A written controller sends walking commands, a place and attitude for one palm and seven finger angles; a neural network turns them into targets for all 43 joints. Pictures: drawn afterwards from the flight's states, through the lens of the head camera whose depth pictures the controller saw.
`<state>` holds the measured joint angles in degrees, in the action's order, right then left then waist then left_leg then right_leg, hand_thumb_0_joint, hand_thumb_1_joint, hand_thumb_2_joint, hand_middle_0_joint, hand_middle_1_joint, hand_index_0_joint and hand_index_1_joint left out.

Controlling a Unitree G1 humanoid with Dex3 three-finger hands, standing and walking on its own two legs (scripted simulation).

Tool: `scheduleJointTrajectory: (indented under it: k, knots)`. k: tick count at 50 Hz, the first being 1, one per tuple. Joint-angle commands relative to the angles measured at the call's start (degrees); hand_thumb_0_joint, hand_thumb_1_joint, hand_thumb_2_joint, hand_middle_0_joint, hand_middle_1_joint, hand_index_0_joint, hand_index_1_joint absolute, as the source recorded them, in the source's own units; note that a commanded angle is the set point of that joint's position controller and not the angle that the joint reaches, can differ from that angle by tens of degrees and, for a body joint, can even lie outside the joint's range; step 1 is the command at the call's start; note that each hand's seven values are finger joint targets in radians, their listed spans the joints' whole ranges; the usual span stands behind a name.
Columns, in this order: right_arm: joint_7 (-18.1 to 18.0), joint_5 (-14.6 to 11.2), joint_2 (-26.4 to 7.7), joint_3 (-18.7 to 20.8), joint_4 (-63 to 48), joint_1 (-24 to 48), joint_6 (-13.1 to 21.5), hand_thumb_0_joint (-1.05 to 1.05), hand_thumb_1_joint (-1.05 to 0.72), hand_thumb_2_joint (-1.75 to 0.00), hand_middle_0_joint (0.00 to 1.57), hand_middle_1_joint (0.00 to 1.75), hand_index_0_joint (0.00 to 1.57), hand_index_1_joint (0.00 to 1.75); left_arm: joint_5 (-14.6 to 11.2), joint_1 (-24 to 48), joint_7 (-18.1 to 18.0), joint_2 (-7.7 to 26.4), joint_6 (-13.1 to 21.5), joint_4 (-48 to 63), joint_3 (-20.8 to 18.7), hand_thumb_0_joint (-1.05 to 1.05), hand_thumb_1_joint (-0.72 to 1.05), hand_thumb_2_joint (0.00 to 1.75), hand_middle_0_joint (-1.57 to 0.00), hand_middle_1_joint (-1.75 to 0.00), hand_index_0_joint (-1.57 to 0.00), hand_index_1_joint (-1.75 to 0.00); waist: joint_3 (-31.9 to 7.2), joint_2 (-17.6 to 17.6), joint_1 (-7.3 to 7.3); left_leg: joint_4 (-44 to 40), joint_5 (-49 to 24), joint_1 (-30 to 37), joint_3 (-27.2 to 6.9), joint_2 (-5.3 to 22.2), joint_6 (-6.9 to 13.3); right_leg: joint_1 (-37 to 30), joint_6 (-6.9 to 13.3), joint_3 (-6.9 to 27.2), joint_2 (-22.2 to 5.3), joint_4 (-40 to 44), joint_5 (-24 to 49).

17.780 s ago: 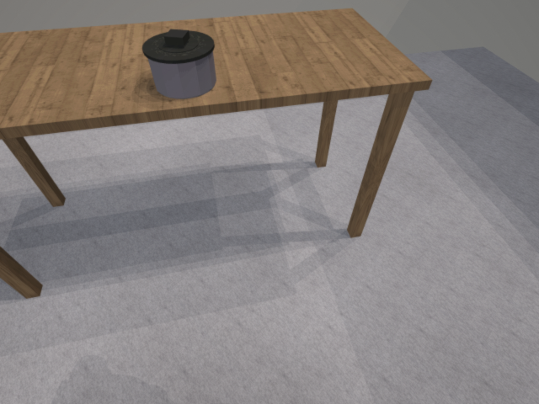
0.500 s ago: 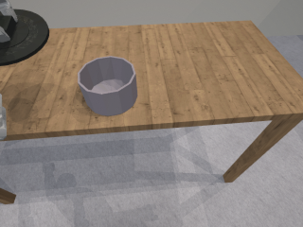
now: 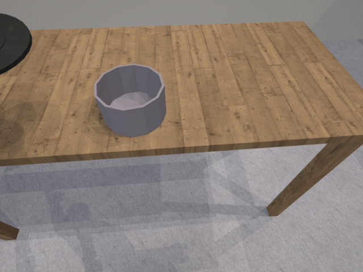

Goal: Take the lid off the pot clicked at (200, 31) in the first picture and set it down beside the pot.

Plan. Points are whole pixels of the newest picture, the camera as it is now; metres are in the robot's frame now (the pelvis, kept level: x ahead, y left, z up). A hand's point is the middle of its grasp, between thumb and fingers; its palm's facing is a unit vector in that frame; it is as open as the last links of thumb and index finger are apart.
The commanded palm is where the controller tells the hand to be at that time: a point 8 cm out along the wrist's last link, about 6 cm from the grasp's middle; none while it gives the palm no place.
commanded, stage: lower the lid onto the table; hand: left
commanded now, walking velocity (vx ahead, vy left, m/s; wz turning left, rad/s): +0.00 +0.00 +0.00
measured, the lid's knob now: out of the picture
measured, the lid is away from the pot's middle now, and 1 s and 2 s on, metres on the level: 0.25 0.23 0.23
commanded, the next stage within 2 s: none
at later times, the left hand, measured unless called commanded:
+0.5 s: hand out of the picture +0.47 +0.31 +0.28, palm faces -0.20 -0.25 -0.95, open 8.3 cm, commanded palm +0.47 +0.32 +0.34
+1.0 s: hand out of the picture +0.46 +0.33 +0.24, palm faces -0.28 -0.25 -0.93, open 8.3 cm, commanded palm +0.48 +0.33 +0.31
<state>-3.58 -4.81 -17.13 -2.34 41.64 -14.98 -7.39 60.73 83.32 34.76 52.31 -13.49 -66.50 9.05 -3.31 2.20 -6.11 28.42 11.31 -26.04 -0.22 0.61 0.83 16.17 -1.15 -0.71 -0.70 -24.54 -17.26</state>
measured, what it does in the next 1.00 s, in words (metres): stands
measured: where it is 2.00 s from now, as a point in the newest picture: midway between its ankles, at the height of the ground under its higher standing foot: outside the picture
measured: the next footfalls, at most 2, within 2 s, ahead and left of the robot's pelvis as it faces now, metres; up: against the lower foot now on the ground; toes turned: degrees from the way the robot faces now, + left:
none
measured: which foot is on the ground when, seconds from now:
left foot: down 0.00-1.00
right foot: down 0.00-1.00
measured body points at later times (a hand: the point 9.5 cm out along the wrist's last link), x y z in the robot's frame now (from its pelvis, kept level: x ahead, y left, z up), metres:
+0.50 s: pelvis +0.00 +0.00 +0.00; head +0.05 -0.01 +0.45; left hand +0.48 +0.32 +0.33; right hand +0.05 -0.28 -0.13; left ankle +0.02 +0.11 -0.74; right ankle -0.06 -0.14 -0.74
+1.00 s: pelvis +0.01 +0.00 +0.00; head +0.06 +0.00 +0.44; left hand +0.48 +0.34 +0.29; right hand +0.05 -0.28 -0.13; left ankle +0.02 +0.11 -0.74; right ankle -0.06 -0.14 -0.74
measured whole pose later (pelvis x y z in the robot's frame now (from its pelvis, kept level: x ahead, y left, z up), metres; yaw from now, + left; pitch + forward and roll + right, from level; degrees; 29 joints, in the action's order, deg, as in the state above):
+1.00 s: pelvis +0.01 +0.00 +0.00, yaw +0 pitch +10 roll -1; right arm -3.4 -4.6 -17.3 -1.6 41.5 -15.9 -6.2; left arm 58.9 78.3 33.2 50.3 -14.6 -69.5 7.0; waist -3.6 2.0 -7.2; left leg 30.6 12.8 -27.5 0.0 1.1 0.7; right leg 17.6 -1.0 -0.4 -0.3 -26.3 -18.4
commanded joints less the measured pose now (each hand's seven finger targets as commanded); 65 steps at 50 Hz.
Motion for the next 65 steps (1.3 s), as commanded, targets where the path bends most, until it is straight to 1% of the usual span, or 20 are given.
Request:
scheduleJointTrajectory:
  k: [1, 4, 7, 11, 15, 22, 26, 27, 29, 31, 32, 39, 45, 47, 49, 52, 54, 57, 61, 65]
  knots:
    - [-0.97, -0.44, -9.26, 2.99, -4.53, -0.72, 2.68, 0.00, -0.90, -0.90, 0.20, 0.30, 0.20, 0.30, -0.19, 35.49, -3.11, 8.93, 0.98, 18.07, 1.20, 0.00, 0.60, 1.01, -0.81, -1.10, -0.75, -1.08, -24.28, 9.44, -0.39, 0.60, -24.65, 27.64, 0.45, -1.59, 3.71, 4.56, 2.63, -2.35, 3.22, 3.53, 15.78]
    - [-1.10, 0.13, -9.46, 3.33, -3.64, -2.36, 2.97, 0.00, -0.90, -0.90, 0.20, 0.30, 0.20, 0.30, 1.49, 36.06, -3.76, 13.47, 1.02, 16.79, -2.50, 0.00, 0.60, 1.01, -0.81, -1.10, -0.75, -1.08, -25.59, 9.73, -0.38, 0.92, -23.00, 27.44, -0.05, -1.84, 3.66, 4.30, 2.34, -2.09, 3.52, 3.51, 14.90]
    - [-0.51, 0.27, -9.57, 3.64, -3.13, -3.04, 3.69, 0.00, -0.90, -0.90, 0.20, 0.30, 0.20, 0.30, 0.88, 39.11, -3.61, 12.50, -1.16, 15.96, -2.52, 0.00, 0.60, 1.01, -0.81, -1.10, -0.75, -1.08, -27.87, 10.23, -0.37, 1.66, -28.37, 29.43, -0.44, -2.07, 3.59, 3.48, 2.23, -2.11, 3.56, 2.65, 17.95]
    - [0.12, 0.01, -9.48, 3.49, -3.61, -3.27, 3.89, 0.00, -0.90, -0.90, 0.20, 0.30, 0.20, 0.30, 0.42, 32.17, -2.93, 8.17, -2.93, 10.07, 0.06, 0.00, 0.60, 1.01, -0.81, -1.10, -0.75, -1.08, -24.13, 6.59, -0.46, 1.69, -30.38, 27.01, -0.04, -1.98, 3.51, 4.12, 2.57, -2.68, 3.48, 2.51, 19.37]
    - [0.20, 0.40, -9.69, 3.57, -3.72, -2.85, 3.12, 0.00, -0.90, -0.90, 0.20, 0.30, 0.20, 0.30, 1.64, 33.46, -3.75, 11.49, -3.91, 8.34, -2.16, 0.00, 0.60, 1.01, -0.81, -1.10, -0.75, -1.08, -22.51, 3.75, -0.60, 0.94, -22.17, 22.81, 0.35, -2.49, 3.87, 2.90, 2.29, -2.02, 3.26, 2.58, 17.42]
    - [-0.01, 0.70, -9.68, 3.73, -4.27, -3.22, 3.59, 0.00, -0.90, -0.90, 0.20, 0.30, 0.20, 0.30, 1.52, 37.34, -4.68, 13.73, -3.24, 15.03, -3.95, 0.00, 0.60, 1.01, -0.81, -1.10, -0.75, -1.08, -29.07, 7.88, -0.13, 2.04, -28.86, 27.16, 0.04, -2.00, 3.83, 1.83, 2.15, -1.49, 3.24, 1.52, 19.95]
    - [-0.14, 0.29, -9.70, 3.55, -4.97, -3.33, 3.26, 0.00, -0.90, -0.90, 0.20, 0.30, 0.20, 0.30, 0.94, 29.81, -4.31, 13.26, -2.70, 9.49, -3.89, 0.00, 0.60, 1.01, -0.81, -1.10, -0.75, -1.08, -24.78, 3.97, -0.07, 2.11, -26.28, 22.80, 1.23, -2.41, 4.01, 1.05, 2.39, -1.62, 3.09, 1.32, 20.87]
    - [0.00, 0.57, -9.97, 3.70, -4.61, -3.37, 2.73, 0.00, -0.90, -0.90, 0.20, 0.30, 0.20, 0.30, 1.71, 31.27, -4.72, 16.04, -2.73, 9.98, -5.72, 0.00, 0.60, 1.01, -0.81, -1.10, -0.75, -1.08, -25.37, 3.79, -0.17, 2.11, -24.62, 22.04, 1.23, -2.39, 3.99, 0.58, 1.96, -1.21, 3.05, 1.27, 20.61]
    - [0.01, 0.19, -9.75, 3.71, -4.61, -2.99, 2.34, 0.00, -0.90, -0.90, 0.20, 0.30, 0.20, 0.30, 1.07, 31.93, -4.55, 11.98, -2.83, 9.08, -2.05, 0.00, 0.60, 1.01, -0.81, -1.10, -0.75, -1.08, -22.54, 5.52, -0.96, 1.70, -22.26, 21.08, 1.20, -2.41, 3.96, 2.36, 2.13, -1.52, 3.07, 1.65, 19.33]
    - [-0.13, 0.15, -9.70, 3.74, -5.17, -2.79, 2.85, 0.00, -0.90, -0.90, 0.20, 0.30, 0.20, 0.30, -0.22, 32.27, -4.40, 12.08, -2.26, 14.29, -2.89, 0.00, 0.60, 1.01, -0.81, -1.10, -0.75, -1.08, -26.62, 7.40, -0.15, 2.76, -29.22, 25.44, 1.23, -1.75, 4.16, 1.57, 2.41, -1.47, 2.99, 0.95, 22.42]
    - [0.03, 0.58, -9.84, 4.04, -4.85, -3.52, 2.70, 0.00, -0.90, -0.90, 0.20, 0.30, 0.20, 0.30, 1.02, 33.87, -4.98, 16.05, -2.22, 15.33, -5.88, 0.00, 0.60, 1.01, -0.81, -1.10, -0.75, -1.08, -28.78, 8.67, -0.24, 3.29, -29.75, 26.09, 0.57, -1.87, 4.07, 1.58, 2.02, -1.15, 3.28, 0.70, 21.93]
    - [-0.04, 0.21, -9.68, 4.19, -4.58, -3.76, 2.42, 0.00, -0.90, -0.90, 0.20, 0.30, 0.20, 0.30, 0.19, 29.12, -4.77, 12.82, -1.80, 11.19, -3.87, 0.00, 0.60, 1.01, -0.81, -1.10, -0.75, -1.08, -23.38, 7.09, -1.00, 3.17, -24.99, 23.47, 0.68, -2.10, 4.15, 3.79, 2.10, -1.70, 3.49, 1.08, 19.50]
    - [-0.42, 0.04, -9.93, 4.08, -4.40, -3.63, 2.34, 0.00, -0.90, -0.90, 0.20, 0.30, 0.20, 0.30, -0.01, 29.19, -4.97, 15.13, -0.71, 11.47, -5.04, 0.00, 0.60, 1.01, -0.81, -1.10, -0.75, -1.08, -24.67, 6.68, -1.03, 3.31, -23.32, 22.67, 1.04, -2.14, 4.26, 2.73, 2.01, -1.39, 3.38, 0.72, 20.35]
    - [-0.42, 0.08, -9.91, 4.19, -4.29, -3.60, 2.66, 0.00, -0.90, -0.90, 0.20, 0.30, 0.20, 0.30, -0.60, 31.90, -5.10, 13.42, -0.18, 15.33, -3.69, 0.00, 0.60, 1.01, -0.81, -1.10, -0.75, -1.08, -27.27, 9.76, -1.22, 3.79, -27.48, 26.09, 0.55, -1.55, 4.08, 3.99, 2.00, -1.49, 3.48, 0.40, 20.63]
    - [-0.60, 0.06, -9.78, 4.18, -3.83, -4.34, 2.80, 0.00, -0.90, -0.90, 0.20, 0.30, 0.20, 0.30, -0.56, 29.23, -5.02, 11.78, -0.29, 10.98, -2.75, 0.00, 0.60, 1.01, -0.81, -1.10, -0.75, -1.08, -24.32, 7.91, -1.62, 3.75, -25.13, 24.66, 0.13, -1.81, 4.14, 5.50, 2.08, -2.01, 3.80, 0.75, 18.71]
    - [-0.64, 0.18, -9.93, 4.20, -3.92, -4.16, 3.05, 0.00, -0.90, -0.90, 0.20, 0.30, 0.20, 0.30, -0.71, 30.45, -5.41, 13.19, 0.45, 14.31, -4.02, 0.00, 0.60, 1.01, -0.81, -1.10, -0.75, -1.08, -27.27, 9.67, -1.32, 3.96, -26.88, 26.44, -0.02, -1.53, 3.96, 5.32, 2.08, -1.75, 3.74, 0.36, 18.85]
    - [-0.78, 0.10, -9.80, 4.26, -3.55, -4.41, 3.11, 0.00, -0.90, -0.90, 0.20, 0.30, 0.20, 0.30, -0.79, 28.90, -5.23, 10.73, 0.36, 10.87, -2.32, 0.00, 0.60, 1.01, -0.81, -1.10, -0.75, -1.08, -23.91, 7.75, -1.75, 3.46, -22.52, 24.39, 0.07, -1.79, 4.03, 6.50, 2.10, -2.07, 3.81, 0.83, 16.94]
    - [-0.87, 0.17, -10.17, 4.30, -3.72, -4.19, 3.08, 0.00, -0.90, -0.90, 0.20, 0.30, 0.20, 0.30, -0.71, 30.75, -5.76, 14.36, 1.27, 14.50, -5.06, 0.00, 0.60, 1.01, -0.81, -1.10, -0.75, -1.08, -28.23, 9.11, -1.25, 3.96, -25.30, 25.79, 0.21, -1.50, 3.91, 5.14, 2.05, -1.56, 3.61, -0.02, 18.71]
    - [-0.88, -0.13, -9.73, 4.10, -4.32, -4.27, 3.23, 0.00, -0.90, -0.90, 0.20, 0.30, 0.20, 0.30, -1.79, 26.13, -5.39, 10.83, 1.85, 12.62, -3.40, 0.00, 0.60, 1.01, -0.81, -1.10, -0.75, -1.08, -26.45, 7.84, -0.96, 4.49, -28.92, 25.56, 0.09, -1.47, 3.92, 6.02, 2.47, -2.29, 3.83, -0.67, 19.80]
    - [-0.67, 0.01, -10.03, 4.34, -4.07, -4.78, 2.33, 0.00, -0.90, -0.90, 0.20, 0.30, 0.20, 0.30, -0.50, 25.76, -6.06, 14.06, 2.02, 8.94, -5.71, 0.00, 0.60, 1.01, -0.81, -1.10, -0.75, -1.08, -24.53, 5.32, -1.29, 4.07, -21.92, 21.87, 0.09, -1.85, 3.86, 5.78, 2.19, -1.90, 3.88, -0.47, 17.60]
